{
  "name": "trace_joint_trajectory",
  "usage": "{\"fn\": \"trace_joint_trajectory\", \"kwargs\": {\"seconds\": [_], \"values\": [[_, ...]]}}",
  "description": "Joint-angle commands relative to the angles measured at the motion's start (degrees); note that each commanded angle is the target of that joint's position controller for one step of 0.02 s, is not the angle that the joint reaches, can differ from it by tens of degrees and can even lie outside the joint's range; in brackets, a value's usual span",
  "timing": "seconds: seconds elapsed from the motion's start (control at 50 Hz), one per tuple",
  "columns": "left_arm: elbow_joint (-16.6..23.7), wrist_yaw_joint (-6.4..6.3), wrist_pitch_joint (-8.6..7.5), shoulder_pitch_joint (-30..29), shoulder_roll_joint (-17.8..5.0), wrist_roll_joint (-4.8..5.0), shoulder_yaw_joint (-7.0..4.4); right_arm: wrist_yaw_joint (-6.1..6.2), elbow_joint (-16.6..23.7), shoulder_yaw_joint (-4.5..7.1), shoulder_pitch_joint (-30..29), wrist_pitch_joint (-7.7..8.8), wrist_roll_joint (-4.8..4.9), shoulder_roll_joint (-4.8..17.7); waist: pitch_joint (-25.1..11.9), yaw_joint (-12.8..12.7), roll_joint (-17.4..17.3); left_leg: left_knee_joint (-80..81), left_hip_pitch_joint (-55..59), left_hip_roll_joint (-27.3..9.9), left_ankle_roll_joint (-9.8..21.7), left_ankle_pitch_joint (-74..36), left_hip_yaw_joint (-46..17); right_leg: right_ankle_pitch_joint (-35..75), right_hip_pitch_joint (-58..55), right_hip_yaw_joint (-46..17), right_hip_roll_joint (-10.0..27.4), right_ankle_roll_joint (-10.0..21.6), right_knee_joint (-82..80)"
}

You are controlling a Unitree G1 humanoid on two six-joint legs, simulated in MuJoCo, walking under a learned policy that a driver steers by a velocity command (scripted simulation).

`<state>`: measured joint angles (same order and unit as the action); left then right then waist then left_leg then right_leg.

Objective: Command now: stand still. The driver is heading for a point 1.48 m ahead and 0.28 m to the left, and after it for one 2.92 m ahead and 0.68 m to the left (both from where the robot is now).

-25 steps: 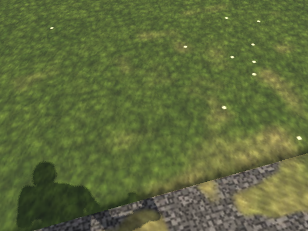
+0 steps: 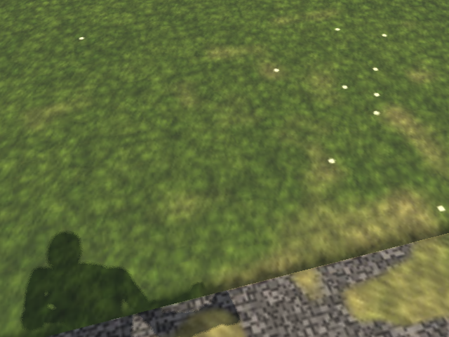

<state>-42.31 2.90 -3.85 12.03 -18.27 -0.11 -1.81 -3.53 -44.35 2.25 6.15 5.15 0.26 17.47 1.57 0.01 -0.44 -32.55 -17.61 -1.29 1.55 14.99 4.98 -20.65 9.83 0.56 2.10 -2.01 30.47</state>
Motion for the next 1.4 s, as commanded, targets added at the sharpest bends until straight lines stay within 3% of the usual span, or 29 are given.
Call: {"fn": "trace_joint_trajectory", "kwargs": {"seconds": [0.02, 0.42, 0.84, 0.86, 0.9, 0.92, 0.94, 0.96, 0.98, 1.0, 1.02, 1.04, 1.08, 1.12, 1.14, 1.16, 1.18, 1.2, 1.22, 1.24, 1.26, 1.3, 1.34, 1.4], "values": [[3.27, -0.3, -0.68, -0.54, -8.12, 0.06, -2.03, 0.09, 3.59, 1.9, -2.81, 0.85, 0.07, 7.8, -4.53, 0.02, -0.16, 3.81, 9.09, -3.32, 1.0, -14.67, -4.74, 9.32, 5.76, -1.3, 1.44, 1.78, -5.93], [-0.9, -0.66, 0.3, -1.05, -8.94, -0.09, -1.73, -0.27, -1.41, 2.08, -3.75, 0.61, 0.03, 9.13, -3.5, -0.18, -0.25, 6.29, 11.18, -3.01, 1.73, -13.92, -6.1, 8.84, 4.35, 0.13, 1.82, 1.0, -8.21], [-7.85, -0.78, 0.78, -2.48, -9.5, -0.18, -1.39, -0.63, -6.88, 2.53, -4.4, 0.21, 0.06, 9.97, -2.76, -0.18, 0.16, 8.4, 13.35, -2.27, 2.37, -13.91, -6.73, 8.97, 3.69, 1.39, 2.56, 0.73, -9.26], [-8.62, -0.87, 0.98, -1.42, -9.63, -0.33, -1.44, -0.44, -7.57, 2.81, -2.91, 0.02, -0.03, 10.45, -2.41, 0.14, -0.04, 9.96, 13.62, -2.49, 2.84, -6.61, -7.36, 4.37, 4.24, 1.41, 2.48, 1.09, -9.75], [-8.83, -1.93, 1.22, -1.35, -11.48, -1.98, -2.37, 1.16, -9.12, 4.88, 2.94, -0.3, -1.54, 14.71, 1.22, 2.61, -1.61, 15.15, 13.58, -5.41, 7.63, 18.15, -12.86, -8.53, 9.81, 1.02, 2.15, 3.93, -6.94], [-8.56, -2.49, 0.99, -2.12, -9.93, -2.79, -2.2, 2.16, -10.03, 4.92, 6.69, -0.16, -2.13, 14.02, 2.23, 3.91, -3.76, 18.99, 15.1, -9.75, 11.07, 24.73, -19.69, -9.65, 13.16, 0.99, 1.93, 4.64, -2.7], [-8.4, -2.88, 0.46, -2.66, -7.22, -3.25, -1.63, 3.38, -10.55, 4.43, 10.06, 0.05, -2.12, 12.13, 1.78, 5.07, -6.62, 22.96, 17.92, -14.86, 14.6, 27.23, -27.39, -7.07, 15.43, 1.56, 0.84, 4.89, 2.83], [-8.35, -3.29, -0.32, -3.7, -5.29, -3.88, -1.19, 4.58, -10.13, 3.41, 11.37, 0.33, -2.16, 9.37, 2.07, 6.05, -8.07, 25.81, 17.7, -18.78, 16.49, 25.52, -32.19, -8.27, 16.64, -0.06, 1.48, 5.4, 10.68], [-8.18, -3.64, -1.02, -4.49, -4.31, -4.46, -1.03, 5.58, -9.62, 2.23, 11.82, 0.86, -2.82, 6.53, 1.54, 6.17, -8.52, 27.88, 17.21, -20.67, 16.48, 21.75, -33.4, -13.16, 18.0, -3.0, 2.73, 6.21, 19.74], [-7.92, -3.6, -1.38, -4.44, -3.9, -4.73, -1.08, 6.38, -8.88, 1.26, 10.49, 1.29, -3.28, 4.57, 1.1, 4.65, -7.36, 28.55, 16.27, -19.88, 14.76, 19.05, -31.07, -14.78, 17.9, -4.26, 3.35, 6.94, 24.37], [-8.05, -3.37, -1.42, -3.09, -3.92, -5.05, -1.35, 6.76, -8.04, 0.72, 7.78, 1.36, -3.16, 4.1, 1.68, 2.36, -5.44, 29.2, 13.82, -17.51, 12.4, 17.74, -26.54, -14.14, 15.41, -3.61, 3.49, 7.2, 23.0], [-8.77, -3.04, -1.17, -0.83, -3.96, -5.32, -1.64, 7.04, -7.05, 0.76, 4.51, 1.13, -2.52, 5.16, 2.68, 0.06, -3.86, 29.83, 10.07, -14.57, 10.22, 17.08, -21.06, -13.15, 10.29, -1.66, 2.9, 7.07, 17.47], [-10.9, -1.56, -0.91, 2.36, -2.99, -4.38, -1.78, 6.93, -5.79, 1.54, 0.49, -0.03, -1.69, 9.07, 3.54, -2.86, -2.78, 27.13, 3.68, -8.82, 8.3, 14.09, -12.16, -4.69, -1.73, 3.08, 0.01, 6.03, 4.58], [-12.89, 0.17, -2.05, 5.24, -1.62, -2.83, -1.14, 4.85, -6.23, 2.06, 1.27, -1.89, -3.33, 11.07, 4.19, -3.15, -1.0, 21.96, -0.2, -8.4, 11.27, 16.12, -11.18, 9.54, -10.38, 4.65, -2.77, 5.34, -8.24], [-13.16, 0.24, -2.9, 7.29, -1.54, -2.85, -1.0, 3.41, -7.02, 1.95, 2.78, -2.37, -4.69, 10.15, 3.17, -3.4, -1.29, 18.47, -3.13, -8.75, 12.72, 15.58, -11.78, 9.24, -15.03, 3.77, -2.99, 5.45, -8.53], [-13.64, -0.23, -3.85, 11.64, -3.41, -3.7, -1.54, 2.42, -8.31, 1.15, 5.56, -1.95, -5.69, 6.15, 0.57, -4.66, 1.1, 9.27, -6.34, -6.83, 11.91, 13.66, -10.78, 8.55, -20.23, -0.13, 0.06, 6.92, -7.63], [-14.83, -1.82, -4.58, 20.35, -9.75, -5.0, -3.16, 1.54, -6.82, -0.09, 3.91, -1.01, -5.72, 0.65, -0.3, -7.93, 10.83, -10.74, -14.94, 0.29, 6.58, 11.92, -5.97, 7.17, -23.88, -19.9, 13.21, 16.17, -15.2], [-14.4, -2.09, -4.88, 23.58, -10.49, -5.67, -2.6, 0.78, -3.55, -0.3, -1.67, 0.39, -4.72, -1.04, 6.3, -10.17, 14.43, -18.12, -29.66, 4.94, 5.74, 16.19, -15.1, -0.85, -23.55, -41.23, 22.82, 25.01, -25.46], [-14.25, -2.03, -5.1, 16.75, -7.11, -5.52, -1.86, 1.37, -4.8, 0.15, -1.07, 0.87, -3.92, 0.73, 11.77, -5.99, 8.54, -25.9, -36.46, 1.5, 6.37, 10.24, -19.09, -7.67, -22.97, -34.79, 22.6, 22.44, -26.45], [-12.85, -1.99, -4.48, 12.69, -3.38, -4.3, -1.21, 2.31, -7.05, 0.91, 2.39, 0.98, -4.42, 3.44, 7.84, -4.37, 6.03, -31.15, -33.71, 0.88, 6.17, 7.5, -14.9, -8.43, -23.08, -27.01, 18.01, 19.01, -25.3], [-12.44, -1.82, -3.92, 11.75, -0.75, -4.41, -0.05, 2.62, -8.09, 1.35, 5.12, 0.81, -4.78, 3.75, 6.43, -2.73, 4.38, -32.86, -31.63, -0.01, 6.42, 4.67, -13.34, -3.81, -21.66, -21.59, 15.98, 17.39, -25.6], [-12.13, -2.27, -3.23, 10.99, 2.85, -5.19, 1.68, 1.88, -7.5, 0.25, 4.0, 0.09, -5.35, -0.16, 7.69, 0.1, 3.04, -29.63, -27.13, -2.45, 6.15, -4.87, -10.82, 10.36, -14.68, -12.83, 12.34, 14.88, -26.89], [-12.68, -2.56, -3.12, 14.22, 2.56, -4.99, 2.08, 0.28, -6.63, -0.3, 0.92, -0.68, -4.4, -1.9, 6.63, -0.83, 4.2, -24.47, -24.45, -3.18, 3.91, -12.26, -6.61, 18.83, -10.71, -7.25, 10.29, 15.28, -27.84], [-15.34, -1.02, -2.87, 20.23, 1.81, -4.78, 2.32, -0.48, -3.96, -1.41, -6.67, -1.97, -4.07, -4.14, 6.29, -3.07, 4.2, -11.19, -19.41, -2.2, 0.82, -17.18, -2.19, 27.27, -5.87, -2.63, 8.42, 16.19, -27.58]]}}
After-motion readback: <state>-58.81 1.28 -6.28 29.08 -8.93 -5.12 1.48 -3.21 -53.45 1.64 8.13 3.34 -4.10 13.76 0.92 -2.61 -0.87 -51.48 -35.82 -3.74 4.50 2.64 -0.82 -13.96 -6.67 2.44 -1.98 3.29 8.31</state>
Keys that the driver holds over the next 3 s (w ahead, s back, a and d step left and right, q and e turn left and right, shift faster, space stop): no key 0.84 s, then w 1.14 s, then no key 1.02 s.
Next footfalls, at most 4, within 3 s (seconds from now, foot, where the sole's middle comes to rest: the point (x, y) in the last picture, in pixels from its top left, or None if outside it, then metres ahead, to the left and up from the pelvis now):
1.16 right None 0.07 -0.14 -0.77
1.62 left None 0.43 0.08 -0.77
2.08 right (281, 303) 0.60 -0.14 -0.77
2.54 left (196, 270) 0.81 0.14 -0.96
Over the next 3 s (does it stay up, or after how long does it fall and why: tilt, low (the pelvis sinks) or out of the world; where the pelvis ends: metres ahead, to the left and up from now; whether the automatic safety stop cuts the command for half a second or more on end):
stays up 0.77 0.02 -0.19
